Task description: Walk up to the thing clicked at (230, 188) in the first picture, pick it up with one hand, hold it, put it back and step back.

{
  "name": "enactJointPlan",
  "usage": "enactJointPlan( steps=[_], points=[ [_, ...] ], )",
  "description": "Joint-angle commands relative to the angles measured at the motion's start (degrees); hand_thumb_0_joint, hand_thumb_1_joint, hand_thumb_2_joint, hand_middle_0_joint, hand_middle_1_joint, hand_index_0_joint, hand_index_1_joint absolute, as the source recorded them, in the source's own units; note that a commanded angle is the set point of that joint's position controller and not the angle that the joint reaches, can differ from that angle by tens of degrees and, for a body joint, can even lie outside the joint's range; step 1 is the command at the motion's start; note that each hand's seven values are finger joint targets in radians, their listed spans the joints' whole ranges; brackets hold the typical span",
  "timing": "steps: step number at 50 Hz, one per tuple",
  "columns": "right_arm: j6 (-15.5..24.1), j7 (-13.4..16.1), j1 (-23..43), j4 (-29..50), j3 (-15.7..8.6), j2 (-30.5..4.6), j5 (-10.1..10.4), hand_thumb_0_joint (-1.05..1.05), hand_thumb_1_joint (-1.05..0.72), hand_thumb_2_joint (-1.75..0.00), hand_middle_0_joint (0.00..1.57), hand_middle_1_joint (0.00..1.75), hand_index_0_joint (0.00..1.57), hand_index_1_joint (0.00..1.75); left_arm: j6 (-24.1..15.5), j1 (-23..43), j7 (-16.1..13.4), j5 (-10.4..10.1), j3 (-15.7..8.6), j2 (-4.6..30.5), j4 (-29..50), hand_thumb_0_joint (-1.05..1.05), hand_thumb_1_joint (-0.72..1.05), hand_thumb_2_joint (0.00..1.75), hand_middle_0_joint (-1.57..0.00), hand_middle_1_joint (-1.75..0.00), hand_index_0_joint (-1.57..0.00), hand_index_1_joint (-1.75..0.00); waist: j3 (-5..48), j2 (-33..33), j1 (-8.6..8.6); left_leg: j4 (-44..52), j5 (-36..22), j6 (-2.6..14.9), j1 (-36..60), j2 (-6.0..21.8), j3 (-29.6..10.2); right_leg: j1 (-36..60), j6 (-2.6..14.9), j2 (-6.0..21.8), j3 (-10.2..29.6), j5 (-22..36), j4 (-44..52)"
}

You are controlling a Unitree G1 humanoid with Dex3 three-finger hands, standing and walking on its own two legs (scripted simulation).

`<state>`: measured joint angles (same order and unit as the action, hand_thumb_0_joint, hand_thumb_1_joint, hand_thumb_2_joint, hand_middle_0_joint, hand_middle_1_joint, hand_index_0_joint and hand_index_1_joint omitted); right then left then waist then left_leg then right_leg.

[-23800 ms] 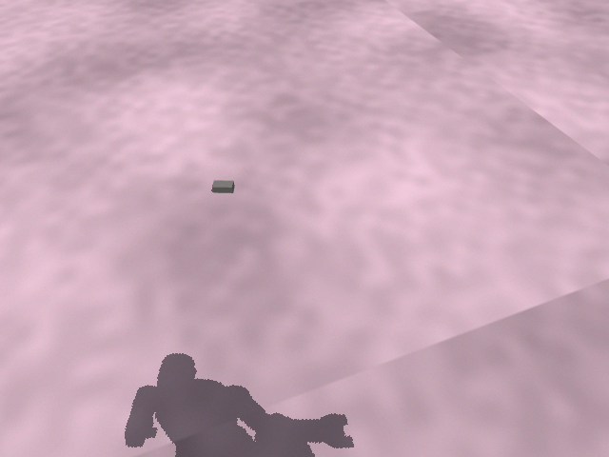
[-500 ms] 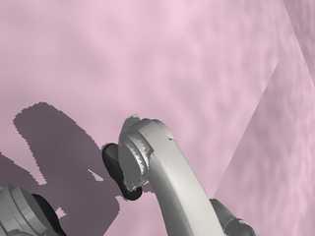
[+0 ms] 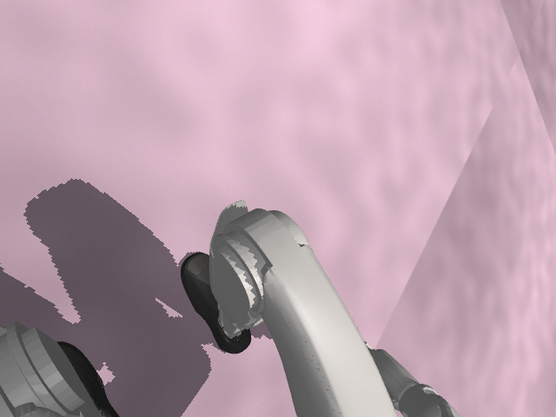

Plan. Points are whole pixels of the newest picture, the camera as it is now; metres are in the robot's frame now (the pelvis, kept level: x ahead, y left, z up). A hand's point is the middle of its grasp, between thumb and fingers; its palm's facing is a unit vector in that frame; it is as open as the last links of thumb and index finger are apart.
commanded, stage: rest palm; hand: left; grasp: from above
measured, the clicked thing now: out of the picture +0.53 +0.35 -0.30
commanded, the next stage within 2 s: go down in 1.70 s
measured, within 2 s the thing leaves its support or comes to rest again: neither
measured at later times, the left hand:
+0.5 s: hand out of the picture +0.50 +0.34 -0.26, palm faces -0.46 -0.13 -0.88, open 11.2 cm
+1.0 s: hand out of the picture +0.50 +0.34 -0.26, palm faces -0.45 -0.13 -0.88, open 11.7 cm
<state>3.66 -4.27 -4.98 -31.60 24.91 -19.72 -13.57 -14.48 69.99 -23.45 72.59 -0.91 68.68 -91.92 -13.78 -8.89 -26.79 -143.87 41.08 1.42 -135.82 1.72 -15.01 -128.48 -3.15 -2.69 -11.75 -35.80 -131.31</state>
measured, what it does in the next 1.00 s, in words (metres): stands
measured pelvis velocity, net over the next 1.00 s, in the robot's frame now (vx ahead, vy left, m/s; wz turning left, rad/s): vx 0.00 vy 0.00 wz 0.00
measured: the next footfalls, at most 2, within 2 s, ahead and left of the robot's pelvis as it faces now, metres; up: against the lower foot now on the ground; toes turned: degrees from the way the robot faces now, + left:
none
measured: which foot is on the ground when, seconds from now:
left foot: down 0.00-1.00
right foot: down 0.00-1.00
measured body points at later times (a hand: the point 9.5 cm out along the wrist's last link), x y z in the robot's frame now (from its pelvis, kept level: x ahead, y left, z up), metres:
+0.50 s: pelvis +0.00 +0.00 +0.00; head +0.31 +0.14 +0.29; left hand +0.52 +0.34 -0.21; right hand +0.04 -0.25 -0.05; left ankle +0.06 +0.12 -0.28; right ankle +0.13 -0.12 -0.28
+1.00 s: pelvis +0.00 +0.00 +0.00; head +0.31 +0.13 +0.29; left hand +0.52 +0.34 -0.21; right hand +0.04 -0.25 -0.05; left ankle +0.06 +0.12 -0.28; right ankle +0.13 -0.12 -0.28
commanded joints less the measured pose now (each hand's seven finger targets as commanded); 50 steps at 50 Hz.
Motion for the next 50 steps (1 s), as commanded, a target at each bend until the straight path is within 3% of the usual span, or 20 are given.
enactJointPlan(
  steps=[1,6,10,13,16,17,19,20,22,24,26,27,33,37,43,45,46,47,49,50],
  points=[
    [-0.7,0.7,-12.3,-2.1,-6.2,-20.5,0.2,0.0,-0.9,-0.9,0.2,0.3,0.2,0.3,-0.1,14.2,-2.3,-0.5,-1.3,13.2,8.7,0.0,-0.03,0.59,-0.49,-0.59,-0.49,-0.59,38.5,36.8,-3.31,13.2,-17.8,-1.52,32.8,3.0,3.3,20.4,4.76,-1.4,-4.0,14.3,10.1],
    [-0.4,0.6,-12.4,-2.6,-5.9,-19.9,0.2,0.0,-0.9,-0.9,0.2,0.3,0.2,0.3,0.2,13.0,-2.6,-0.9,-0.2,11.1,6.6,0.0,-0.04,0.61,-0.48,-0.6,-0.47,-0.61,37.1,35.4,-4.17,13.4,-17.1,-1.32,31.1,3.0,3.6,21.7,4.49,-1.6,-3.8,14.6,10.3],
    [-0.6,0.7,-12.6,-2.9,-6.1,-20.1,0.2,0.0,-0.9,-0.9,0.2,0.3,0.2,0.3,0.3,15.7,-3.0,-0.5,-1.2,13.3,9.3,0.0,-0.05,0.64,-0.48,-0.62,-0.47,-0.63,40.1,37.5,-3.67,13.0,-19.0,-1.37,32.6,3.1,3.8,22.7,4.44,-1.6,-3.8,16.1,10.2],
    [-0.5,0.4,-12.6,-3.0,-5.5,-19.5,0.2,0.0,-0.9,-0.9,0.2,0.3,0.2,0.3,0.8,12.5,-2.3,-0.8,0.4,10.1,5.8,0.0,-0.05,0.63,-0.49,-0.62,-0.47,-0.63,36.5,35.8,-4.6,13.0,-18.2,-1.29,31.3,3.1,3.5,21.2,4.43,-1.7,-4.0,15.1,10.5],
    [-0.5,0.5,-12.5,-3.0,-5.8,-20.2,0.2,0.0,-0.9,-0.9,0.2,0.3,0.2,0.3,0.5,15.2,-2.3,-0.5,-1.4,13.2,9.5,0.0,-0.05,0.61,-0.46,-0.64,-0.46,-0.64,39.2,38.7,-3.45,13.7,-19.9,-2.0,34.6,3.3,2.7,19.6,4.75,-1.2,-4.1,15.1,9.7],
    [-0.5,0.4,-12.9,-3.0,-6.1,-20.5,0.2,0.0,-0.9,-0.9,0.2,0.3,0.2,0.3,0.7,14.9,-1.9,-0.2,-1.1,13.0,9.3,0.0,-0.07,0.61,-0.45,-0.63,-0.45,-0.64,38.9,39.7,-3.55,13.4,-20.6,-1.94,35.2,3.3,2.9,19.9,4.73,-1.2,-4.0,15.7,9.7],
    [-0.8,0.2,-11.9,-2.4,-5.0,-19.5,0.2,0.0,-0.9,-0.9,0.2,0.3,0.2,0.3,0.9,11.8,-1.7,-0.7,0.0,10.2,5.9,0.0,-0.06,0.63,-0.46,-0.63,-0.46,-0.64,37.3,35.4,-4.56,12.8,-19.5,-1.43,31.6,3.2,3.2,21.4,4.46,-1.6,-4.2,15.9,10.2],
    [-0.8,0.4,-11.8,-1.8,-5.1,-19.7,0.2,0.0,-0.9,-0.9,0.2,0.3,0.2,0.3,0.7,11.6,-1.9,-1.0,0.1,10.6,5.6,0.0,-0.06,0.65,-0.47,-0.63,-0.46,-0.65,36.6,33.8,-4.38,12.8,-17.4,-1.0,29.8,2.8,4.0,23.2,4.38,-1.7,-3.8,15.2,10.7],
    [-0.7,0.5,-12.4,-2.8,-5.2,-20.1,0.1,0.0,-0.9,-0.9,0.2,0.3,0.2,0.3,0.2,14.5,-2.2,-0.6,-1.8,13.4,9.2,0.0,-0.09,0.64,-0.44,-0.65,-0.43,-0.66,38.2,37.8,-3.36,13.0,-19.6,-1.88,32.7,3.1,3.1,20.4,4.89,-1.1,-3.9,15.6,9.8],
    [-0.7,0.5,-12.7,-2.4,-5.6,-20.4,0.1,0.0,-0.9,-0.9,0.2,0.3,0.2,0.3,0.2,14.3,-2.0,-0.2,-1.6,13.5,9.2,0.0,-0.09,0.66,-0.44,-0.65,-0.43,-0.67,38.3,37.1,-3.58,13.0,-18.4,-1.64,33.0,3.0,3.2,20.6,4.88,-1.3,-4.0,14.6,10.1],
    [-0.7,0.4,-12.6,-2.6,-5.2,-19.8,0.0,0.0,-0.9,-0.9,0.2,0.3,0.2,0.3,0.2,14.6,-2.1,-0.6,-1.8,12.7,10.1,0.0,-0.1,0.65,-0.43,-0.65,-0.42,-0.66,39.5,38.2,-3.8,12.9,-20.0,-1.82,33.9,3.2,3.1,20.9,4.66,-1.2,-3.9,15.9,9.9],
    [-0.8,0.4,-12.0,-2.1,-5.4,-19.8,0.0,0.0,-0.9,-0.9,0.2,0.3,0.2,0.3,0.3,12.9,-2.3,-0.7,-1.1,11.7,6.9,0.0,-0.11,0.66,-0.44,-0.64,-0.42,-0.65,38.3,36.6,-3.95,13.0,-18.2,-1.51,31.6,3.0,3.6,21.8,4.63,-1.5,-4.0,15.2,10.3],
    [-0.6,0.6,-12.1,-2.5,-5.2,-19.8,0.0,0.0,-0.9,-0.9,0.2,0.3,0.2,0.3,0.3,13.2,-2.4,-1.1,-0.6,11.6,6.5,0.0,-0.12,0.7,-0.42,-0.68,-0.41,-0.69,37.3,34.5,-4.06,12.8,-16.3,-1.19,29.6,2.9,3.7,22.1,4.58,-1.5,-4.0,14.1,10.8],
    [-0.4,0.6,-12.7,-3.0,-5.4,-19.9,0.1,0.0,-0.9,-0.9,0.2,0.3,0.2,0.3,0.1,15.1,-2.4,-0.8,-1.8,13.5,9.8,0.0,-0.12,0.68,-0.41,-0.7,-0.4,-0.7,39.9,38.6,-3.49,13.2,-19.8,-1.92,34.0,3.3,2.9,20.9,4.75,-1.2,-4.1,15.6,9.9],
    [-0.7,0.4,-12.1,-2.7,-5.0,-19.5,0.2,0.0,-0.9,-0.9,0.2,0.3,0.2,0.3,0.7,12.2,-2.1,-0.7,-0.3,11.0,5.9,0.0,-0.15,0.71,-0.39,-0.71,-0.38,-0.72,36.4,36.0,-3.91,12.7,-19.0,-1.47,31.4,3.0,3.4,20.6,4.7,-1.5,-3.9,15.1,10.2],
    [-0.8,0.5,-12.3,-2.4,-5.1,-19.9,0.2,0.0,-0.9,-0.9,0.2,0.3,0.2,0.3,0.5,12.8,-2.4,-0.6,-1.0,12.8,6.6,0.0,-0.13,0.73,-0.41,-0.71,-0.39,-0.72,37.4,35.4,-3.78,13.3,-17.7,-1.3,30.6,3.0,3.7,23.0,4.56,-1.5,-3.8,14.9,10.5],
    [-0.7,0.6,-12.9,-2.5,-5.9,-20.8,0.1,0.0,-0.9,-0.9,0.2,0.3,0.2,0.3,0.1,15.7,-2.4,-0.5,-1.9,14.2,11.6,0.0,-0.15,0.72,-0.39,-0.71,-0.38,-0.72,39.0,37.7,-3.28,13.2,-19.1,-1.66,32.7,3.0,3.4,21.5,4.78,-1.2,-3.7,15.7,9.8],
    [-0.6,0.6,-12.4,-2.7,-5.7,-20.2,0.1,0.0,-0.9,-0.9,0.2,0.3,0.2,0.3,0.3,14.1,-2.6,-0.2,-2.2,13.5,8.0,0.0,-0.17,0.72,-0.37,-0.71,-0.36,-0.72,38.1,37.6,-3.11,12.8,-18.9,-1.9,32.4,3.1,3.1,19.7,5.1,-1.2,-4.1,15.1,9.8],
    [-0.7,0.4,-12.3,-2.2,-5.2,-19.9,0.0,0.0,-0.9,-0.9,0.2,0.3,0.2,0.3,0.3,11.5,-2.3,-0.7,-0.7,11.0,5.0,0.0,-0.16,0.72,-0.39,-0.69,-0.37,-0.71,36.3,35.1,-4.28,12.7,-17.8,-1.47,31.0,3.0,3.3,20.8,4.81,-1.4,-4.1,14.4,10.3],
    [-0.8,0.5,-12.3,-2.4,-5.2,-19.8,0.1,0.0,-0.9,-0.9,0.2,0.3,0.2,0.3,0.0,12.8,-2.6,-1.0,-0.7,11.5,6.7,0.0,-0.16,0.74,-0.4,-0.71,-0.38,-0.73,37.0,34.7,-4.49,13.4,-16.8,-1.26,29.8,3.0,3.7,23.0,4.34,-1.6,-4.1,14.6,10.6]
  ],
)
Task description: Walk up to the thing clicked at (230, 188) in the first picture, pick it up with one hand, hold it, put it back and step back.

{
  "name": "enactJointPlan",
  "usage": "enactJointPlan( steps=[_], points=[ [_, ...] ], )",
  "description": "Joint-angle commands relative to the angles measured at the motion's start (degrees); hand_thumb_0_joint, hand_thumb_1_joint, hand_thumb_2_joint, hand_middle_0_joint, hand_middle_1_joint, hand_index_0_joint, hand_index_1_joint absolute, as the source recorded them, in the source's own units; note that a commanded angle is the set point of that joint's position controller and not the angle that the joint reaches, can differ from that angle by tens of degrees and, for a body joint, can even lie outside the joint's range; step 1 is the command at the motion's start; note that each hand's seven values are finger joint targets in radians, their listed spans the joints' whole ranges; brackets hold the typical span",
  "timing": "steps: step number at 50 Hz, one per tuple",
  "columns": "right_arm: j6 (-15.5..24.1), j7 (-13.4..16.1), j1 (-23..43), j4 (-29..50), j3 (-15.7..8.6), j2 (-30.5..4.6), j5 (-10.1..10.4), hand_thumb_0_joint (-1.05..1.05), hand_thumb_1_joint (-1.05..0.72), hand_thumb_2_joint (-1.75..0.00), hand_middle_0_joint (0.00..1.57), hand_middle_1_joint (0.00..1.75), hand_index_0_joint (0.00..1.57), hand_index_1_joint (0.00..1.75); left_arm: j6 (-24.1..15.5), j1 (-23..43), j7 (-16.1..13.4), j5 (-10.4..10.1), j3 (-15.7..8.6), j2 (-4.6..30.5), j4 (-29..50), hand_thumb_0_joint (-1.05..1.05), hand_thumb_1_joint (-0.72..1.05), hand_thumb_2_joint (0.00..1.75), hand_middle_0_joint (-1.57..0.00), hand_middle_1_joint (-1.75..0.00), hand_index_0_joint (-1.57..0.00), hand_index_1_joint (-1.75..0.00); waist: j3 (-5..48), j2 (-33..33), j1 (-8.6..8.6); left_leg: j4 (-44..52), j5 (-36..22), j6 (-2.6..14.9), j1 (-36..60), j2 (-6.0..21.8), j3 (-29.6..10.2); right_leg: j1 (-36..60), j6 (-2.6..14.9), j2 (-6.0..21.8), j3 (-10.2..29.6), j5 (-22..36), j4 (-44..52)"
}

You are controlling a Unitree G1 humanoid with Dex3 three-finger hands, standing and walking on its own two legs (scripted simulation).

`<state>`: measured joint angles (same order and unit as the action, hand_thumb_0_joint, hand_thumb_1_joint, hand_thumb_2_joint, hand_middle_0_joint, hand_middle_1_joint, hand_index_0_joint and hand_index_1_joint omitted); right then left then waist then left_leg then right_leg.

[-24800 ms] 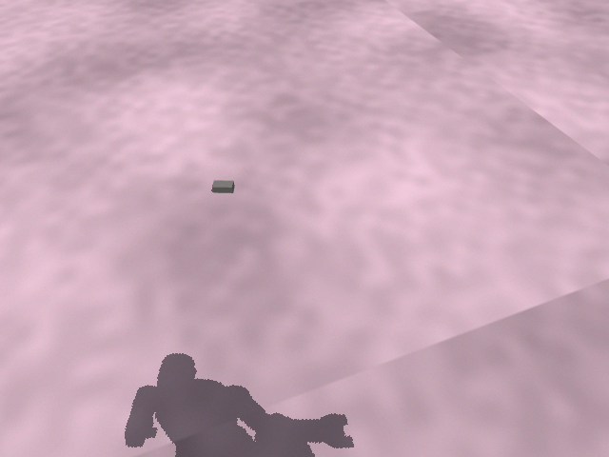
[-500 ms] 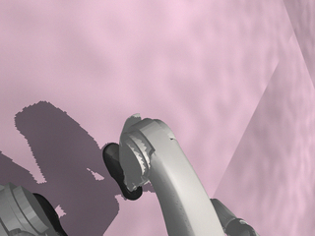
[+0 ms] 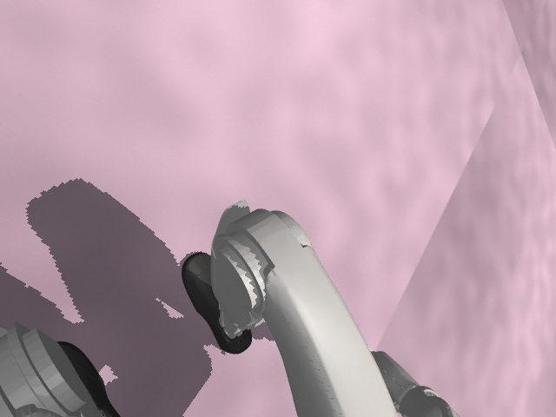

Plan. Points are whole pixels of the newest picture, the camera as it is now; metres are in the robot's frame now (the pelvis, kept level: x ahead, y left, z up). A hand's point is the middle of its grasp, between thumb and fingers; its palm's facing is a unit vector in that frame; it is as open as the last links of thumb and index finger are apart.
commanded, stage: rest palm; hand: left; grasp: from above
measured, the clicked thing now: out of the picture +0.52 +0.35 -0.30
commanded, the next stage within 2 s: go down in 0.70 s
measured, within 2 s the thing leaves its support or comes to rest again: neither
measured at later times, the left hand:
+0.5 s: hand out of the picture +0.50 +0.34 -0.26, palm faces -0.45 -0.13 -0.88, open 12.2 cm
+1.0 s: hand out of the picture +0.51 +0.34 -0.24, palm faces -0.41 -0.13 -0.90, open 12.9 cm
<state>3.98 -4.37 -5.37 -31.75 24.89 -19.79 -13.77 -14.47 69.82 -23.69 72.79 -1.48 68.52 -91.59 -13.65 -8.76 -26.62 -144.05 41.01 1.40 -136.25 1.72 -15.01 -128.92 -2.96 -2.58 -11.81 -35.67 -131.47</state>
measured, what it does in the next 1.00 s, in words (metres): stands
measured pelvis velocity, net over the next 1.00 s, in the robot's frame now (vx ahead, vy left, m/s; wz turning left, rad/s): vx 0.00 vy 0.00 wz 0.00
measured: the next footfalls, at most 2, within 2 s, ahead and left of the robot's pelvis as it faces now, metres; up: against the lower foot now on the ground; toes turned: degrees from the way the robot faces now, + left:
none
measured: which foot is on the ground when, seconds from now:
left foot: down 0.00-1.00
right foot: down 0.00-1.00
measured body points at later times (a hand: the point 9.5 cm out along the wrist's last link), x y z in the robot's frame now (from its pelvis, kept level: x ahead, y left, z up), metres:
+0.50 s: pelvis +0.00 +0.00 +0.00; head +0.31 +0.14 +0.29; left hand +0.52 +0.34 -0.21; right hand +0.04 -0.25 -0.05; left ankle +0.06 +0.12 -0.28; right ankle +0.13 -0.12 -0.28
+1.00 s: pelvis +0.00 +0.00 +0.00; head +0.31 +0.14 +0.30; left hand +0.53 +0.35 -0.19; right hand +0.04 -0.25 -0.05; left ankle +0.06 +0.12 -0.28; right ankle +0.13 -0.12 -0.28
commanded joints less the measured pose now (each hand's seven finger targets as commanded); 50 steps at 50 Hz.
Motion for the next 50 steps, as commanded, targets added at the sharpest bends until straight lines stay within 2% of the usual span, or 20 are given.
enactJointPlan(
  steps=[1,2,3,5,8,9,12,13,15,17,19,23,26,30,39,40,43,44,47,50],
  points=[
    [-1.0,0.8,-11.7,-2.0,-5.4,-19.8,0.2,0.0,-0.9,-0.9,0.2,0.3,0.2,0.3,-0.1,13.6,-2.7,-1.2,-0.3,12.7,6.8,0.0,-0.15,0.75,-0.39,-0.73,-0.37,-0.75,37.8,34.0,-4.32,13.5,-15.7,-0.9,29.6,2.9,4.1,25.0,4.01,-1.9,-3.8,14.3,11.0],
    [-0.6,0.9,-11.8,-1.1,-6.3,-20.9,0.3,0.0,-0.9,-0.9,0.2,0.3,0.2,0.3,-0.4,17.4,-2.6,-0.9,-1.3,14.4,12.8,0.0,-0.17,0.72,-0.37,-0.72,-0.36,-0.73,40.4,37.2,-3.52,13.3,-18.6,-1.29,32.5,2.9,4.0,23.8,4.19,-1.5,-3.5,16.1,10.3],
    [-0.8,0.8,-12.4,-3.1,-5.6,-19.8,0.1,0.0,-0.9,-0.9,0.2,0.3,0.2,0.3,0.3,13.3,-2.6,-0.3,-0.7,12.8,4.7,0.0,-0.2,0.73,-0.35,-0.72,-0.34,-0.73,38.2,36.4,-3.81,13.0,-17.7,-1.52,31.4,3.0,3.6,22.2,4.6,-1.5,-3.9,14.8,10.0],
    [-0.9,0.6,-12.4,-2.3,-5.2,-19.7,0.1,0.0,-0.9,-0.9,0.2,0.3,0.2,0.3,0.3,12.0,-2.6,-1.2,0.2,10.9,3.4,0.0,-0.17,0.75,-0.38,-0.72,-0.36,-0.74,36.4,33.6,-4.85,13.3,-16.6,-1.16,30.1,2.9,3.5,23.1,4.28,-1.8,-4.2,14.2,10.7],
    [-0.7,0.8,-12.3,-2.8,-5.2,-19.7,0.2,0.0,-0.9,-0.9,0.2,0.3,0.2,0.3,0.0,15.9,-2.8,-0.9,-1.0,13.8,9.9,0.0,-0.18,0.75,-0.37,-0.74,-0.35,-0.75,39.7,36.9,-3.92,13.2,-17.9,-1.31,32.0,3.0,3.7,23.8,4.18,-1.4,-3.7,15.5,10.5],
    [-0.6,1.0,-11.9,-2.5,-6.2,-20.8,0.2,0.0,-0.9,-0.9,0.2,0.3,0.2,0.3,0.3,15.0,-3.0,-0.9,-0.8,13.6,8.2,0.0,-0.19,0.73,-0.35,-0.73,-0.34,-0.74,39.5,36.9,-3.76,12.8,-18.5,-1.37,32.8,3.1,3.9,22.9,4.41,-1.5,-3.6,15.6,10.4],
    [-0.7,0.6,-12.2,-2.5,-4.9,-19.8,0.2,0.0,-0.9,-0.9,0.2,0.3,0.2,0.3,0.7,12.5,-2.5,-1.0,0.0,10.7,5.9,0.0,-0.19,0.73,-0.35,-0.73,-0.34,-0.74,37.1,35.2,-4.79,12.6,-19.3,-1.43,31.9,3.0,3.3,21.5,4.38,-1.4,-4.1,15.8,10.3],
    [-0.8,0.7,-11.5,-2.3,-5.0,-19.6,0.1,0.0,-0.9,-0.9,0.2,0.3,0.2,0.3,0.7,11.8,-2.7,-1.1,0.6,10.6,4.0,0.0,-0.2,0.76,-0.35,-0.74,-0.34,-0.75,36.1,33.9,-4.89,13.1,-16.6,-1.17,30.2,3.0,3.7,22.6,4.31,-1.7,-4.1,14.1,11.0],
    [-0.8,0.8,-12.2,-2.8,-5.3,-20.1,0.2,0.0,-0.9,-0.9,0.2,0.3,0.2,0.3,0.3,16.3,-3.1,-0.6,-1.7,14.7,10.8,0.0,-0.2,0.76,-0.35,-0.75,-0.33,-0.76,39.8,38.6,-3.49,13.4,-19.0,-1.81,34.1,3.3,3.0,21.5,4.52,-1.2,-3.9,15.2,10.2],
    [-0.8,0.6,-12.5,-2.9,-6.2,-20.5,0.1,0.0,-0.9,-0.9,0.2,0.3,0.2,0.3,0.7,15.5,-2.7,-0.3,-1.2,13.5,10.0,0.0,-0.21,0.74,-0.33,-0.75,-0.33,-0.76,40.3,40.2,-3.67,13.3,-20.7,-1.88,35.5,3.3,3.2,21.2,4.61,-1.4,-4.0,16.1,9.8],
    [-0.8,0.4,-11.6,-2.3,-5.2,-19.3,0.3,0.0,-0.9,-0.9,0.2,0.3,0.2,0.3,1.3,11.8,-2.5,-1.0,0.3,10.4,4.9,0.0,-0.21,0.74,-0.33,-0.74,-0.32,-0.75,36.8,35.1,-4.61,13.3,-18.6,-1.44,31.6,3.1,3.3,21.8,4.46,-1.7,-4.1,15.2,10.3],
    [-1.0,0.7,-11.7,-3.1,-5.3,-19.8,0.3,0.0,-0.9,-0.9,0.2,0.3,0.2,0.3,0.9,14.4,-2.3,-1.0,-0.5,13.0,8.0,0.0,-0.22,0.74,-0.32,-0.76,-0.31,-0.77,38.6,37.5,-3.83,13.2,-18.8,-1.54,33.2,3.3,3.4,21.9,4.38,-1.6,-3.9,15.1,10.4],
    [-1.0,0.6,-11.4,-2.6,-5.4,-19.8,0.3,0.0,-0.9,-0.9,0.2,0.3,0.2,0.3,1.0,11.9,-2.0,-1.5,0.5,10.3,5.1,0.0,-0.21,0.77,-0.33,-0.77,-0.32,-0.78,37.0,35.5,-4.65,13.2,-18.7,-1.48,32.4,3.1,3.3,21.6,4.43,-1.7,-4.2,15.0,10.6],
    [-0.9,0.7,-11.8,-2.6,-5.5,-20.0,0.3,0.0,-0.9,-0.9,0.2,0.3,0.2,0.3,0.4,14.7,-1.9,-0.8,-0.8,13.4,9.5,0.0,-0.26,0.76,-0.29,-0.77,-0.28,-0.78,38.9,37.0,-3.62,13.1,-17.8,-1.55,32.4,3.1,3.6,22.0,4.57,-1.4,-3.7,14.7,10.4],
    [-0.9,0.6,-11.6,-2.4,-5.0,-19.6,0.2,0.0,-0.9,-0.9,0.2,0.3,0.2,0.3,0.9,12.3,-1.9,-1.1,0.6,10.3,5.2,0.0,-0.27,0.79,-0.29,-0.78,-0.28,-0.79,36.3,35.4,-4.72,13.0,-16.7,-1.45,31.0,3.0,3.4,20.9,4.57,-1.4,-3.9,13.9,10.6],
    [-0.8,0.6,-11.9,-2.2,-4.8,-19.7,0.4,0.0,-0.91,-0.9,0.2,0.3,0.2,0.3,0.9,12.2,-1.9,-1.4,0.5,10.6,5.8,0.0,-0.35,0.87,-0.27,-0.85,-0.24,-0.87,35.8,34.0,-4.72,13.2,-16.6,-1.23,30.0,2.9,3.6,22.2,4.34,-1.5,-4.0,14.3,10.7],
    [-0.9,0.9,-12.4,-2.6,-6.5,-20.8,0.3,0.0,-0.9,-0.9,0.2,0.3,0.2,0.3,0.5,18.1,-2.4,-0.9,-2.8,15.9,14.5,0.0,-0.31,0.79,-0.24,-0.87,-0.24,-0.87,43.1,41.2,-2.79,13.3,-20.4,-2.08,36.7,3.2,3.3,21.2,4.86,-1.0,-3.7,15.8,10.1],
    [-0.7,0.8,-12.5,-2.2,-7.1,-20.7,0.3,0.0,-0.91,-0.9,0.2,0.3,0.2,0.3,1.0,16.5,-2.0,-0.6,-2.1,14.4,12.7,0.0,-0.38,0.87,-0.24,-0.89,-0.21,-0.92,42.6,41.5,-2.93,13.5,-21.1,-2.16,37.6,3.3,3.3,20.8,4.86,-1.1,-3.6,16.0,9.8],
    [-1.3,0.2,-12.8,-2.2,-6.4,-19.1,0.6,0.0,-0.9,-0.9,0.2,0.3,0.2,0.3,2.1,14.4,-1.7,-0.9,-1.9,12.1,9.4,0.0,-0.33,0.81,-0.25,-0.84,-0.23,-0.86,40.4,37.1,-3.54,13.4,-18.5,-1.57,32.0,2.9,4.0,22.8,4.64,-1.6,-3.9,15.4,10.7],
    [-1.2,0.1,-13.7,-2.2,-8.5,-20.1,1.1,0.0,-0.91,-0.9,0.2,0.3,0.2,0.3,3.1,18.2,0.0,-0.2,-2.6,13.3,16.1,0.0,-0.43,0.91,-0.2,-0.91,-0.17,-0.94,43.1,41.6,-2.2,13.2,-21.3,-1.95,35.5,2.9,4.4,20.3,5.12,-1.2,-3.1,16.4,10.5]
  ],
)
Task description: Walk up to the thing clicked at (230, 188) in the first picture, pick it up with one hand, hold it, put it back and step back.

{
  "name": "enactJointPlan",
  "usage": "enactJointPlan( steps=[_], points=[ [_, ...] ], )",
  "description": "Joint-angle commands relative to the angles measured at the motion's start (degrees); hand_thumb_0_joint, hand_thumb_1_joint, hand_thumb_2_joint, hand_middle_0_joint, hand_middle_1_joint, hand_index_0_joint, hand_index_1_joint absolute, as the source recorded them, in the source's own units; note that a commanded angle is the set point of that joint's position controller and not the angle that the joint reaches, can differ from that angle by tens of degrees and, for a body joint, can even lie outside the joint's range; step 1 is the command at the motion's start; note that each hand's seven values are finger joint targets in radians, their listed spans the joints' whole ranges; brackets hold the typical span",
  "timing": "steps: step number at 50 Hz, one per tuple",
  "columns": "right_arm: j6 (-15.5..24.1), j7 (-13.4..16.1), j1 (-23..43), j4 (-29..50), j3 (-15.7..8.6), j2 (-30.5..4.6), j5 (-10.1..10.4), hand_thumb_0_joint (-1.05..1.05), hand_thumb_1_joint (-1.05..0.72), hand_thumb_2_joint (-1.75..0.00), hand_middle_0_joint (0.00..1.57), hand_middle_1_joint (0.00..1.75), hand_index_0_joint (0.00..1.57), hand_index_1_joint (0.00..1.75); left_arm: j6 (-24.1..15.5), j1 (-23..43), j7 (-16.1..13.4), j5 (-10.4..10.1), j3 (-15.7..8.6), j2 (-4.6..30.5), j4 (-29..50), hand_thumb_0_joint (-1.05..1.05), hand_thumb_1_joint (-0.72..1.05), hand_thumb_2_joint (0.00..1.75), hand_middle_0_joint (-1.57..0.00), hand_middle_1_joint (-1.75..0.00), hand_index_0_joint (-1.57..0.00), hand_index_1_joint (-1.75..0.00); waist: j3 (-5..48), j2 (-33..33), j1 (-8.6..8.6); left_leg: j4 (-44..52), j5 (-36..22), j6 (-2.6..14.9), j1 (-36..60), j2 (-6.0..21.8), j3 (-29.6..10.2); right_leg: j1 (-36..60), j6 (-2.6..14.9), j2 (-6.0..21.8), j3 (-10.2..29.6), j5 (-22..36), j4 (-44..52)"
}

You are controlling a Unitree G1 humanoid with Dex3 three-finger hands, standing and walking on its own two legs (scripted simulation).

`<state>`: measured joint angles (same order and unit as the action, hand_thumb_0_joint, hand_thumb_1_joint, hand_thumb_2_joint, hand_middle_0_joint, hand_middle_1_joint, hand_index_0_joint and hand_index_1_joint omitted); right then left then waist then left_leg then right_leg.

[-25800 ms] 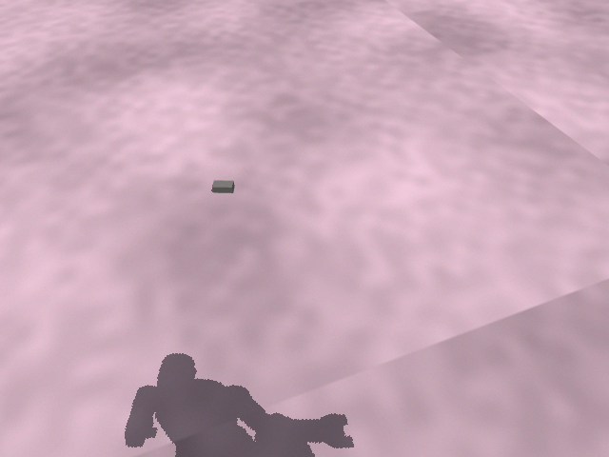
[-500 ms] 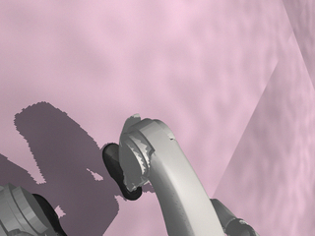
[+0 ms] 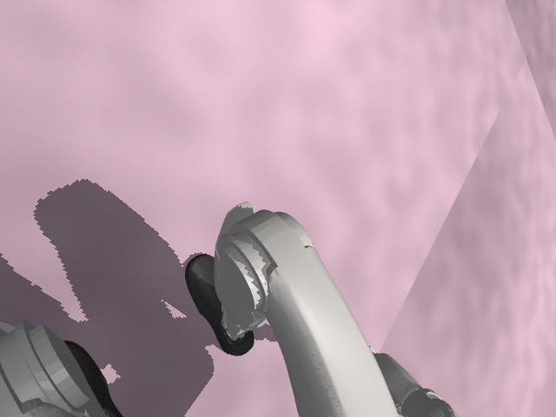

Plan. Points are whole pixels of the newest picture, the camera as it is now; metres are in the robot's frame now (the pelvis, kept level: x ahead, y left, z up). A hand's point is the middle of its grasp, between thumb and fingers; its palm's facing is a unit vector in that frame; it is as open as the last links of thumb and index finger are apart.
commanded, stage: go down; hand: left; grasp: from above
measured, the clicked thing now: out of the picture +0.52 +0.35 -0.30
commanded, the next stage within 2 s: none
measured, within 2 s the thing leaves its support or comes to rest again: neither
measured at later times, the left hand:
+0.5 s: hand out of the picture +0.50 +0.38 -0.10, palm faces -0.37 -0.09 -0.93, open 13.2 cm
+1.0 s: hand out of the picture +0.48 +0.40 +0.05, palm faces -0.41 -0.11 -0.90, open 12.2 cm
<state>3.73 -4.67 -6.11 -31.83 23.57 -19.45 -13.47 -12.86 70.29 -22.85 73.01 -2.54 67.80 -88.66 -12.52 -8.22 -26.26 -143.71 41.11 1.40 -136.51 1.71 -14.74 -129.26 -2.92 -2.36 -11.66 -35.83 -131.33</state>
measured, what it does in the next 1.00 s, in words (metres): rises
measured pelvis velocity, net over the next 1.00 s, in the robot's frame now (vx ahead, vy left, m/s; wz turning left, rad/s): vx -0.02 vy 0.00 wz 0.15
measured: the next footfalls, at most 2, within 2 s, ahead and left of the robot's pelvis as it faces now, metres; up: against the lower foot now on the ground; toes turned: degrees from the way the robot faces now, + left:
none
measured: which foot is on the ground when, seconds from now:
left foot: down 0.00-1.00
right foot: down 0.00-1.00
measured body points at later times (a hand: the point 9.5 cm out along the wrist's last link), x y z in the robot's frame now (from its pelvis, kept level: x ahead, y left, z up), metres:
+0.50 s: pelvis -0.01 +0.00 +0.03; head +0.25 +0.13 +0.37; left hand +0.52 +0.38 -0.05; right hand +0.08 -0.27 -0.04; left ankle +0.06 +0.12 -0.28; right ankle +0.12 -0.11 -0.28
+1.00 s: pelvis -0.02 +0.00 +0.11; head +0.22 +0.11 +0.48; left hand +0.50 +0.40 +0.10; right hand +0.06 -0.26 +0.02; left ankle +0.06 +0.12 -0.28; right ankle +0.12 -0.11 -0.28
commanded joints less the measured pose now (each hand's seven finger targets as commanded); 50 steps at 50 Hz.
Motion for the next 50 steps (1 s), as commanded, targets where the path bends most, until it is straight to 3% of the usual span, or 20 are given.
enactJointPlan(
  steps=[1,2,3,6,10,13,14,16,22,29,32,34,37,40,44,48,50],
  points=[
    [-1.2,0.0,-13.9,-2.8,-7.4,-20.2,0.8,0.0,-0.9,-0.9,0.2,0.3,0.2,0.3,2.1,15.8,0.0,-0.4,-2.0,13.4,11.3,0.0,-0.35,0.83,-0.21,-0.9,-0.21,-0.9,42.0,41.7,-2.7,12.9,-22.0,-1.95,35.9,2.9,4.5,21.3,5.03,-1.3,-3.1,16.9,10.6],
    [-1.5,-0.2,-13.6,-2.2,-7.2,-19.9,1.0,0.0,-0.91,-0.9,0.2,0.3,0.2,0.3,2.7,12.8,1.0,-1.0,-0.9,10.7,7.4,0.0,-0.42,0.91,-0.2,-0.91,-0.17,-0.94,40.1,37.6,-3.24,12.6,-20.3,-1.56,32.6,2.6,4.6,21.8,5.03,-1.4,-3.3,16.4,10.9],
    [-1.9,-0.4,-13.7,-1.7,-6.9,-19.3,1.2,0.0,-0.9,-0.9,0.2,0.3,0.2,0.3,2.8,11.8,1.9,-1.4,-1.1,10.5,8.4,0.0,-0.44,0.94,-0.19,-0.9,-0.15,-0.94,40.3,35.5,-3.25,12.8,-20.1,-1.35,30.9,2.5,4.8,23.6,4.83,-1.5,-3.3,17.0,11.3],
    [-3.2,-0.2,-14.1,-1.3,-9.3,-20.6,1.6,0.0,-0.91,-0.9,0.2,0.3,0.2,0.3,2.9,14.1,4.6,-1.4,-3.1,13.6,16.9,0.0,-0.46,0.96,-0.17,-0.94,-0.14,-0.98,44.7,40.4,-0.46,14.0,-22.5,-2.18,34.9,2.4,5.0,23.7,5.59,-1.1,-3.1,17.2,11.4],
    [-5.0,-0.6,-15.1,0.5,-11.0,-20.0,2.8,0.0,-0.91,-0.9,0.2,0.3,0.2,0.3,3.0,11.3,9.1,-2.7,-2.7,10.2,19.6,0.0,-0.45,0.95,-0.18,-0.94,-0.15,-0.97,45.2,37.9,0.36,14.7,-22.1,-1.97,34.5,1.6,5.1,23.2,5.96,-1.0,-2.6,16.1,11.7],
    [-6.3,-0.4,-15.3,1.6,-12.7,-19.3,3.6,0.0,-0.9,-0.9,0.2,0.3,0.2,0.3,2.3,13.7,11.5,-3.1,-3.5,10.8,28.4,0.0,-0.45,0.95,-0.18,-0.92,-0.15,-0.96,49.7,39.4,2.54,15.8,-21.6,-1.96,36.0,0.9,6.0,23.5,6.24,-0.9,-2.1,15.3,12.5],
    [-6.4,-0.5,-14.8,2.7,-13.2,-18.6,4.0,0.0,-0.9,-0.9,0.2,0.3,0.2,0.3,2.3,12.3,12.5,-3.3,-2.6,8.6,29.1,0.0,-0.43,0.94,-0.18,-0.93,-0.16,-0.95,49.8,39.4,3.29,16.0,-22.2,-1.78,36.4,0.8,6.6,23.5,6.18,-0.9,-1.7,15.8,12.7],
    [-7.4,-0.6,-16.3,2.4,-14.6,-18.5,4.7,0.0,-0.9,-0.9,0.2,0.3,0.2,0.3,2.6,11.4,14.2,-3.8,-3.1,7.4,31.7,0.0,-0.41,0.92,-0.19,-0.91,-0.17,-0.93,51.5,39.4,3.91,17.3,-23.7,-1.89,37.7,0.3,6.5,23.1,6.13,-0.6,-1.6,16.7,12.7],
    [-10.3,0.2,-17.1,2.7,-17.7,-16.6,6.6,0.0,-0.9,-0.9,0.2,0.3,0.2,0.3,4.4,14.6,18.8,-5.8,-2.5,4.3,39.4,0.0,-0.33,0.85,-0.23,-0.88,-0.22,-0.89,54.8,38.5,6.22,22.2,-18.5,-0.98,39.8,-0.4,8.5,22.5,6.46,-0.3,0.8,12.6,17.0],
    [-12.9,2.8,-17.3,1.5,-18.7,-14.8,8.0,0.0,-0.9,-0.9,0.2,0.3,0.2,0.3,4.0,16.2,26.4,-8.0,0.8,-0.7,38.5,0.0,-0.27,0.8,-0.22,-0.91,-0.24,-0.89,50.8,32.5,4.84,27.9,-13.2,-0.32,40.4,-1.0,7.9,21.5,6.62,0.3,1.6,8.8,21.5],
    [-13.5,4.0,-16.6,1.8,-18.9,-14.4,8.6,0.0,-0.9,-0.9,0.2,0.3,0.2,0.3,3.1,16.2,28.4,-8.4,1.8,-1.5,35.6,0.0,-0.26,0.79,-0.22,-0.92,-0.25,-0.89,49.2,31.0,5.15,30.6,-11.0,-0.45,42.1,-0.9,6.7,19.6,6.75,0.4,1.9,7.2,22.5],
    [-13.7,4.7,-16.6,1.7,-18.8,-14.2,8.8,0.0,-0.9,-0.9,0.2,0.3,0.2,0.3,2.2,17.4,29.2,-8.3,1.5,-0.8,36.3,0.0,-0.25,0.79,-0.23,-0.91,-0.26,-0.89,50.9,31.0,5.46,31.2,-12.6,-0.38,43.4,-1.0,7.2,20.9,6.65,0.6,2.3,8.5,23.5],
    [-13.8,5.4,-16.7,2.1,-18.9,-12.7,9.1,0.0,-0.9,-0.9,0.2,0.3,0.2,0.3,1.2,17.3,29.6,-8.5,0.7,0.7,36.1,0.0,-0.23,0.77,-0.24,-0.92,-0.27,-0.88,53.8,31.7,7.37,33.2,-14.5,-0.37,45.3,-1.0,8.1,23.8,6.44,0.7,3.4,10.1,24.5],
    [-14.0,5.8,-17.2,1.9,-19.0,-12.3,9.2,0.0,-0.9,-0.9,0.2,0.3,0.2,0.3,0.5,17.5,29.7,-8.7,-0.1,1.4,35.6,0.0,-0.23,0.76,-0.25,-0.92,-0.28,-0.89,54.4,31.1,7.81,34.1,-16.9,-0.25,46.8,-1.1,8.7,25.4,6.38,0.9,3.8,11.6,25.9],
    [-14.1,6.5,-17.7,1.4,-19.2,-11.6,9.4,0.0,-0.9,-0.9,0.2,0.3,0.2,0.3,-0.5,19.9,29.2,-8.7,-1.4,3.1,36.9,0.0,-0.2,0.73,-0.28,-0.89,-0.31,-0.86,56.6,31.9,8.31,37.0,-15.1,-0.22,48.9,-1.0,8.6,27.0,6.27,0.9,4.3,10.8,27.0],
    [-13.9,7.1,-18.1,0.4,-19.6,-11.2,9.6,0.0,-0.9,-0.9,0.2,0.3,0.2,0.3,-1.1,20.5,29.0,-9.3,-1.1,1.6,35.7,0.0,-0.22,0.74,-0.27,-0.91,-0.3,-0.87,55.9,31.2,7.7,39.4,-13.3,-0.11,50.7,-0.7,8.5,27.7,6.07,1.0,4.7,10.0,28.9],
    [-13.7,7.3,-18.4,0.1,-19.5,-10.5,9.7,0.0,-0.9,-0.9,0.2,0.3,0.2,0.3,-1.4,20.9,28.8,-9.2,-1.5,2.5,35.4,0.0,-0.21,0.74,-0.28,-0.9,-0.31,-0.86,57.8,31.6,8.4,40.6,-13.1,0.1,51.1,-0.6,8.9,29.8,5.81,0.9,5.0,10.4,29.2]
  ],
)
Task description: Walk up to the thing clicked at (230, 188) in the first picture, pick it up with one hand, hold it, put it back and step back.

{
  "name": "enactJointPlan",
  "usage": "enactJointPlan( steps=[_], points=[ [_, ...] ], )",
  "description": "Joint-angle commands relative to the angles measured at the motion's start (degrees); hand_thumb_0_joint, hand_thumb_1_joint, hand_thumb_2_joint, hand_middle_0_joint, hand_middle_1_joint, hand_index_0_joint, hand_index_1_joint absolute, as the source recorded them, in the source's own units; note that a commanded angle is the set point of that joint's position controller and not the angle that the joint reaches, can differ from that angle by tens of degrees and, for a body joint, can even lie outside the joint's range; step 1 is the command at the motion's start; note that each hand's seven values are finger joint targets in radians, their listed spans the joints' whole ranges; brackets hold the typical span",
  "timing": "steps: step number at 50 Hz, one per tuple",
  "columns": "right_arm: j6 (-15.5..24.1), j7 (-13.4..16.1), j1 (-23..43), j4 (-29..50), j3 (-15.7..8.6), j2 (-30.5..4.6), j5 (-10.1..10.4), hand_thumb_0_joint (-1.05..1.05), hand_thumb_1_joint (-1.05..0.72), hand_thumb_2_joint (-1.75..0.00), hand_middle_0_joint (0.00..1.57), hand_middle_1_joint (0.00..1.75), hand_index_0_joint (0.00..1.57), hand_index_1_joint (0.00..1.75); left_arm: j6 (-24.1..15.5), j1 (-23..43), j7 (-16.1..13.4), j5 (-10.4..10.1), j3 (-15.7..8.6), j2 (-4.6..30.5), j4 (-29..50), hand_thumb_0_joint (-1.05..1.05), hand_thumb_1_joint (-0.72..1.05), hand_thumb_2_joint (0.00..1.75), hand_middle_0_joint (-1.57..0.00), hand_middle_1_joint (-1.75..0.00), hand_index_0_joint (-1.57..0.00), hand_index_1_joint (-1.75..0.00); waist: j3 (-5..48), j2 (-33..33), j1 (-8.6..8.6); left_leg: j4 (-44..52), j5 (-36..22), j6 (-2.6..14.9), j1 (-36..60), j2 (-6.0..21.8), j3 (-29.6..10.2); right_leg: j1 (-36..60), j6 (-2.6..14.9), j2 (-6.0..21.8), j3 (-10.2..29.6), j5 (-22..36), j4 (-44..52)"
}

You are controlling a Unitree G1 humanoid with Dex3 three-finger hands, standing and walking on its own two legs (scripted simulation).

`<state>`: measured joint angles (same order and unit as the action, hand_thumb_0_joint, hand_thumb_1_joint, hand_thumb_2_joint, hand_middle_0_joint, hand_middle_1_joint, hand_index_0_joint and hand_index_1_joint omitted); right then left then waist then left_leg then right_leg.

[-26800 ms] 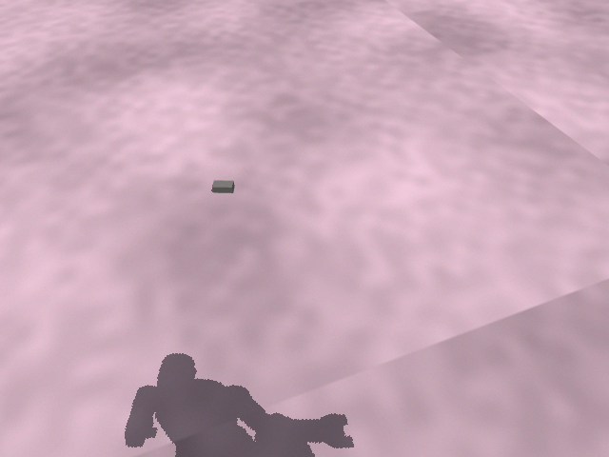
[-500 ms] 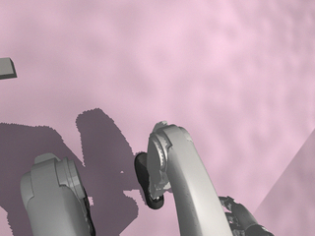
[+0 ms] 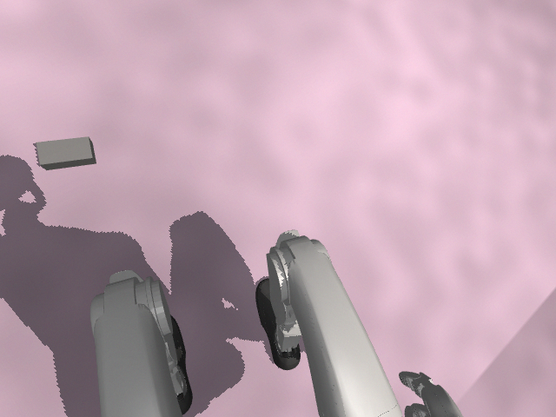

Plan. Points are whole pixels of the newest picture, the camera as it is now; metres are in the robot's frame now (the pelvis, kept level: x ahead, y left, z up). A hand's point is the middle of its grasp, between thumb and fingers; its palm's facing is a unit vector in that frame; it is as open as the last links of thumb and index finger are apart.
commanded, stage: go down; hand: left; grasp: from above
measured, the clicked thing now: (67, 153) +0.59 +0.26 -0.41
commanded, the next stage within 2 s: withdraw in 1.82 s
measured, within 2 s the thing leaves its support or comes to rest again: neither
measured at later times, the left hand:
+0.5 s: hand out of the picture +0.55 +0.32 +0.02, palm faces -0.43 -0.06 -0.90, open 12.0 cm
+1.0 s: hand out of the picture +0.55 +0.32 +0.04, palm faces -0.43 -0.06 -0.90, open 12.3 cm
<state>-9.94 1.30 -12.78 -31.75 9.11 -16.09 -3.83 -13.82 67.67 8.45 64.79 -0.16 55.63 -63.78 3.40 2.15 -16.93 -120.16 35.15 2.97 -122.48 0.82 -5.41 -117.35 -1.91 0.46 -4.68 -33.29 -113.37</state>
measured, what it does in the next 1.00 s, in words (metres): rises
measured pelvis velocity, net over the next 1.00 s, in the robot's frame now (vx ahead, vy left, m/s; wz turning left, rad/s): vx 0.02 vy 0.00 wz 0.03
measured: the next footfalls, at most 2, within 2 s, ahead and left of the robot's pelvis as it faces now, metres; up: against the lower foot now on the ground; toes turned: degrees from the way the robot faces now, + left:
none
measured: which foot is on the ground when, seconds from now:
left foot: down 0.00-1.00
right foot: down 0.00-1.00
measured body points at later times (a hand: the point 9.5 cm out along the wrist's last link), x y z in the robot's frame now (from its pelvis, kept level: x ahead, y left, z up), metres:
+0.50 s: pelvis +0.01 +0.00 +0.05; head +0.24 +0.06 +0.44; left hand +0.57 +0.32 +0.07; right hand +0.05 -0.27 -0.05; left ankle +0.09 +0.11 -0.39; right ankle +0.12 -0.14 -0.39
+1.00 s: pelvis +0.02 +0.00 +0.08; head +0.24 +0.05 +0.46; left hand +0.57 +0.32 +0.09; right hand +0.05 -0.27 -0.03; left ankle +0.09 +0.11 -0.39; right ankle +0.12 -0.14 -0.39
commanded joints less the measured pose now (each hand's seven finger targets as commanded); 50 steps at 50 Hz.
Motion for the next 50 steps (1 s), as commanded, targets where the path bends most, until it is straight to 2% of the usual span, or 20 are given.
enactJointPlan(
  steps=[1,4,7,10,13,15,17,18,21,24,27,29,34,36,39,43,44,48,49,50],
  points=[
    [0.0,1.4,-11.8,0.0,-5.2,-13.7,0.1,0.0,-0.9,-0.9,0.2,0.3,0.2,0.3,-0.5,23.2,-2.6,-1.1,-4.1,14.9,9.4,0.0,-0.21,0.74,-0.28,-0.88,-0.32,-0.85,41.4,21.0,-0.79,17.7,-6.6,-1.47,37.7,0.4,-0.4,18.0,4.78,-1.9,-1.8,7.5,11.8],
    [0.2,1.7,-11.7,-0.8,-5.3,-13.5,0.2,0.0,-0.9,-0.9,0.2,0.3,0.2,0.3,-0.8,23.0,-2.6,-1.2,-3.4,13.2,8.1,0.0,-0.19,0.72,-0.29,-0.87,-0.33,-0.83,40.5,20.8,-0.85,20.0,-5.7,-1.59,39.2,0.8,-1.3,17.9,4.72,-1.9,-1.8,7.2,12.5],
    [0.4,2.0,-11.8,-1.5,-5.2,-13.0,0.4,0.0,-0.9,-0.9,0.2,0.3,0.2,0.3,-1.2,23.6,-3.0,-0.7,-4.0,14.7,7.4,0.0,-0.18,0.71,-0.31,-0.86,-0.34,-0.83,42.4,19.9,-0.37,20.4,-6.8,-1.21,39.7,0.8,-0.4,20.3,4.5,-2.0,-1.3,8.2,13.6],
    [0.8,2.2,-11.4,-1.8,-5.1,-12.3,0.6,0.0,-0.9,-0.9,0.2,0.3,0.2,0.3,-1.6,22.9,-3.3,-0.7,-3.5,14.0,5.2,0.0,-0.19,0.71,-0.32,-0.84,-0.35,-0.81,40.5,18.4,-0.17,21.9,-4.6,-1.07,38.6,0.7,0.0,21.8,4.4,-2.1,-1.2,7.0,15.0],
    [1.1,2.5,-11.2,-2.5,-5.3,-12.3,0.6,0.0,-0.9,-0.9,0.2,0.3,0.2,0.3,-1.8,23.3,-3.8,-0.5,-3.6,13.9,3.4,0.0,-0.19,0.71,-0.31,-0.85,-0.34,-0.81,39.3,17.6,-0.52,22.2,-5.2,-1.1,38.8,0.5,0.4,21.8,4.52,-1.9,-0.9,7.2,16.2],
    [1.3,2.5,-11.0,-2.3,-5.2,-12.0,0.8,0.0,-0.91,-0.9,0.2,0.3,0.2,0.3,-2.1,22.5,-4.0,-0.2,-3.7,14.3,3.1,0.0,-0.18,0.7,-0.32,-0.83,-0.36,-0.8,39.3,18.2,0.19,23.5,-5.0,-1.18,39.7,0.5,0.4,22.9,4.47,-1.9,-0.7,7.1,16.8],
    [1.5,2.4,-11.1,-2.4,-5.3,-11.5,0.8,0.0,-0.91,-0.9,0.2,0.3,0.2,0.3,-2.2,23.1,-4.2,-0.3,-3.7,14.2,3.5,0.0,-0.18,0.7,-0.33,-0.83,-0.36,-0.8,41.2,17.7,0.33,23.9,-6.3,-0.98,40.6,0.7,0.6,24.8,4.21,-2.1,-0.7,8.3,17.2],
    [1.6,2.4,-11.3,-2.9,-5.5,-11.9,0.9,0.0,-0.91,-0.9,0.2,0.3,0.2,0.3,-2.2,23.3,-4.3,-0.1,-3.8,14.3,2.6,0.0,-0.19,0.71,-0.32,-0.83,-0.35,-0.8,40.6,16.8,-0.38,23.2,-7.3,-1.02,40.8,0.6,0.6,24.0,4.32,-2.0,-0.6,8.7,17.6],
    [1.7,2.3,-11.1,-2.8,-5.6,-11.2,1.0,0.0,-0.91,-0.9,0.2,0.3,0.2,0.3,-2.5,23.3,-4.6,-0.3,-3.7,13.9,2.8,0.0,-0.19,0.7,-0.32,-0.83,-0.35,-0.8,41.1,17.3,0.28,24.2,-8.2,-0.92,41.9,0.5,1.2,25.7,4.25,-2.1,-0.2,9.1,18.9],
    [1.9,2.2,-10.7,-3.1,-5.7,-11.1,0.8,0.0,-0.91,-0.9,0.2,0.3,0.2,0.3,-2.8,23.1,-4.6,-0.6,-3.3,12.9,2.5,0.0,-0.19,0.7,-0.32,-0.83,-0.35,-0.79,40.0,17.5,0.01,24.9,-7.9,-1.06,42.7,0.6,1.0,25.5,4.28,-2.0,-0.3,8.9,19.5],
    [2.0,2.2,-10.8,-3.4,-6.0,-11.3,0.9,0.0,-0.91,-0.9,0.2,0.3,0.2,0.3,-3.1,23.4,-4.9,-0.2,-4.3,14.7,3.0,0.0,-0.18,0.68,-0.32,-0.83,-0.36,-0.79,42.2,18.2,0.57,25.7,-9.4,-1.33,45.0,0.6,0.6,26.1,4.35,-1.9,-0.2,9.6,19.9],
    [1.9,2.0,-10.9,-3.4,-6.1,-10.9,0.9,0.0,-0.91,-0.9,0.2,0.3,0.2,0.3,-3.3,23.2,-4.9,-0.4,-3.9,13.5,2.8,0.0,-0.19,0.69,-0.31,-0.84,-0.35,-0.8,42.5,17.8,0.0,25.0,-11.0,-1.1,45.3,0.5,1.2,27.1,4.25,-2.0,0.0,10.6,20.7],
    [1.9,1.7,-10.8,-3.7,-6.1,-10.3,0.8,0.0,-0.91,-0.9,0.2,0.3,0.2,0.3,-3.6,22.8,-5.3,-0.4,-4.0,13.4,2.2,0.0,-0.22,0.71,-0.29,-0.86,-0.33,-0.81,41.9,18.1,0.32,26.1,-11.3,-1.15,45.8,0.5,1.4,28.3,4.3,-2.1,0.2,10.6,21.7],
    [1.9,1.7,-10.6,-3.8,-6.4,-10.9,1.0,0.0,-0.91,-0.9,0.2,0.3,0.2,0.3,-3.7,22.9,-5.6,-0.2,-4.8,14.7,2.3,0.0,-0.22,0.71,-0.3,-0.84,-0.33,-0.8,41.6,18.7,0.67,27.4,-10.9,-1.46,47.9,0.8,0.4,27.0,4.46,-2.0,-0.1,10.0,21.6],
    [1.8,1.6,-10.7,-3.9,-6.4,-10.7,0.8,0.0,-0.91,-0.9,0.2,0.3,0.2,0.3,-3.8,22.4,-5.8,0.2,-4.3,13.9,2.0,0.0,-0.22,0.7,-0.28,-0.86,-0.33,-0.81,43.0,19.0,0.75,27.2,-13.9,-1.57,50.0,0.8,0.3,27.3,4.5,-2.1,0.0,11.5,21.7],
    [1.9,1.5,-10.6,-4.2,-6.3,-10.3,0.9,0.0,-0.91,-0.9,0.2,0.3,0.2,0.3,-3.8,22.5,-6.2,-0.1,-4.6,14.2,1.3,0.0,-0.24,0.72,-0.27,-0.87,-0.32,-0.83,40.8,17.3,0.42,27.0,-11.9,-1.02,46.8,0.5,1.6,29.3,4.24,-2.1,0.5,11.1,23.4],
    [1.8,1.4,-10.5,-4.3,-6.3,-10.1,0.8,0.0,-0.91,-0.9,0.2,0.3,0.2,0.3,-3.8,23.3,-6.3,0.3,-4.3,14.0,2.2,0.0,-0.23,0.71,-0.28,-0.87,-0.32,-0.83,42.2,18.2,0.5,27.0,-12.5,-0.94,47.3,0.4,2.0,29.9,4.28,-2.3,0.6,11.5,23.6],
    [1.7,1.2,-10.8,-4.0,-6.7,-10.5,0.9,0.0,-0.91,-0.9,0.2,0.3,0.2,0.3,-3.7,20.9,-6.3,0.4,-4.5,14.2,0.3,0.0,-0.24,0.71,-0.27,-0.87,-0.32,-0.82,42.3,17.1,1.14,27.8,-13.9,-1.19,49.8,0.8,1.0,29.6,4.37,-2.4,0.3,11.6,23.7],
    [1.6,1.1,-10.9,-4.0,-6.4,-10.3,0.9,0.0,-0.91,-0.9,0.2,0.3,0.2,0.3,-3.8,22.2,-6.3,0.3,-4.2,13.9,0.9,0.0,-0.25,0.72,-0.27,-0.88,-0.31,-0.83,41.9,18.1,0.4,27.6,-14.3,-1.21,48.7,0.7,1.4,30.0,4.38,-2.4,0.4,12.1,23.7],
    [1.6,1.1,-10.9,-4.0,-6.5,-10.4,1.0,0.0,-0.91,-0.9,0.2,0.3,0.2,0.3,-3.7,22.4,-6.4,0.3,-4.4,14.0,0.7,0.0,-0.25,0.71,-0.25,-0.9,-0.31,-0.84,41.8,17.3,0.62,28.2,-13.7,-1.28,49.1,0.8,0.9,29.8,4.39,-2.3,0.3,11.8,23.6]
  ],
)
